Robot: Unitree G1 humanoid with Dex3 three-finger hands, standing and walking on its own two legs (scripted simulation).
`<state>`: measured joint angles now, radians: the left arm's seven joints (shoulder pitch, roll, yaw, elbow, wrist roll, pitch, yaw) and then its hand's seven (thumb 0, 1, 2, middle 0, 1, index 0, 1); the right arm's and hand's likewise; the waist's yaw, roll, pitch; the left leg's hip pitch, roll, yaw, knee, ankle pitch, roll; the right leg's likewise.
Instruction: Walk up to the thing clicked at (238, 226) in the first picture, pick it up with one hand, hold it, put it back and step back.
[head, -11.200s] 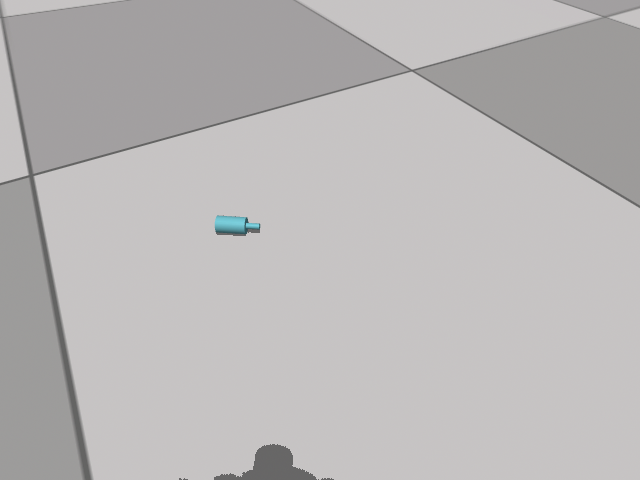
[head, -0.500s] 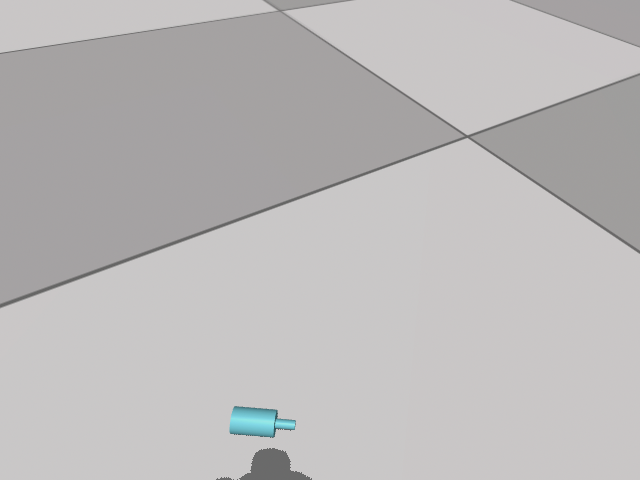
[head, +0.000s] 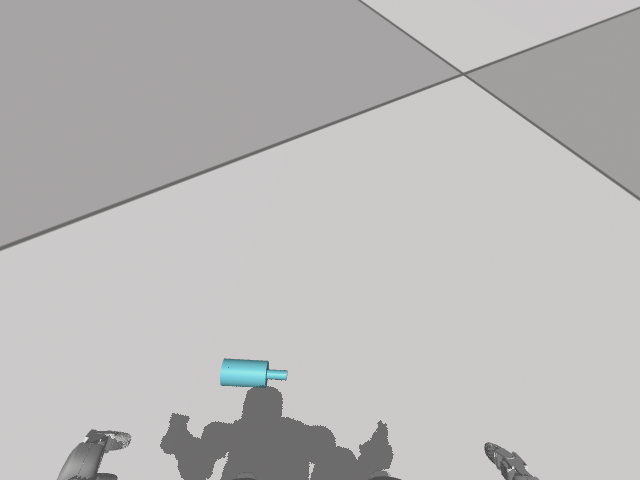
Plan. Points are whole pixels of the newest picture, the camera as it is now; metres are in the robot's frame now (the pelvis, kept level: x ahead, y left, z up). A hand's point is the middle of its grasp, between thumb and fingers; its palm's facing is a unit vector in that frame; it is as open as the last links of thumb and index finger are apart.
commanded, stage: rise first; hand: left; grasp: from above
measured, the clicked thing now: (255, 373) +0.45 +0.16 -0.70
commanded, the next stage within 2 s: none
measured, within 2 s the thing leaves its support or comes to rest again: neither
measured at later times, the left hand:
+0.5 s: hand out of the picture +0.15 +0.26 -0.24, palm faces -0.30 -0.79 -0.53, open 14.2 cm
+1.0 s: hand (181, 412) +0.29 +0.28 -0.44, palm faces -0.49 -0.29 -0.82, open 14.0 cm
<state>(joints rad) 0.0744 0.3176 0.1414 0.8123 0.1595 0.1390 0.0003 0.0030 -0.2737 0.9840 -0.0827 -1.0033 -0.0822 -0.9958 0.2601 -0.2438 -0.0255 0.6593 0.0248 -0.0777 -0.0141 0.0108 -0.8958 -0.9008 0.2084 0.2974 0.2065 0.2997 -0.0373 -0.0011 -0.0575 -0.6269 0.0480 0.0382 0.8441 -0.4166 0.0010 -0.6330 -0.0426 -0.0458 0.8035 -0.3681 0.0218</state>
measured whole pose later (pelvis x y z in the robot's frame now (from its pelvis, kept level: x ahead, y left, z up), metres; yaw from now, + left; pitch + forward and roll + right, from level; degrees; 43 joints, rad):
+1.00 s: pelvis -0.09 -0.01 -0.30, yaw -1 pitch +34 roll -3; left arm -0.59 0.58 0.10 1.02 0.90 -0.19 0.13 0.00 -0.53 1.01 -0.10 -1.06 -0.10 -1.06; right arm 0.13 -0.28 -0.05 0.72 -0.03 -0.14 0.06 0.01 -0.89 -0.90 0.21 0.30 0.21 0.30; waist -0.08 0.02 -0.13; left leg -1.98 0.05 -0.05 2.06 -0.68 0.00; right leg -1.97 -0.07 -0.05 2.00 -0.63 -0.01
